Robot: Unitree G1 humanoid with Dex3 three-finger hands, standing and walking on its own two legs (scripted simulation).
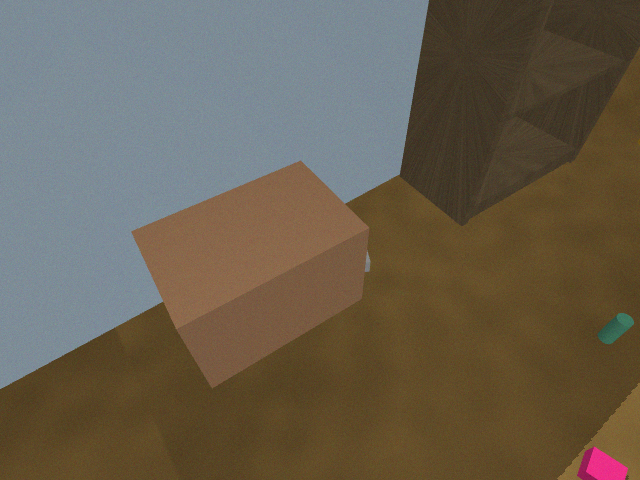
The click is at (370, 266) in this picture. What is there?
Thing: cube
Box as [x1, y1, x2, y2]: [365, 251, 370, 271]
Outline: 367,251 365,271 369,270 370,262
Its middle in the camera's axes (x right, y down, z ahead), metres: +0.15 +0.09 +1.54
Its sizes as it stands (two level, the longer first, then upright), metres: 0.061 0.061 0.061
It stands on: the floor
